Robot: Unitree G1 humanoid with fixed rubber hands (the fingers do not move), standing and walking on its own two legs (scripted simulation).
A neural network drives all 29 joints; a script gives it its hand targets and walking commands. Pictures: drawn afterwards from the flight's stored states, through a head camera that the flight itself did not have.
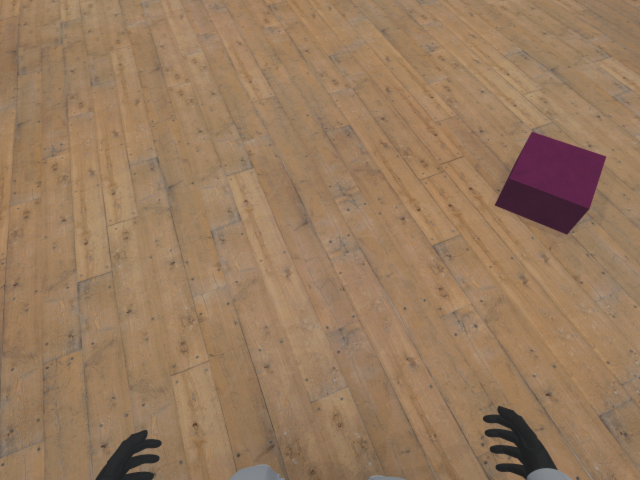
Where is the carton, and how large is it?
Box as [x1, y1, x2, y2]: [495, 132, 605, 233]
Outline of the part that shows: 531,132 516,160 495,205 564,233 567,233 589,208 605,156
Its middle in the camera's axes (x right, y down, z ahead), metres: +0.88 -0.23 +1.50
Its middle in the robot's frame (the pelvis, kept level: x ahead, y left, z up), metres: +1.13 -0.87 -0.69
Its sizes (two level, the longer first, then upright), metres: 0.291 0.276 0.156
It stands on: the floor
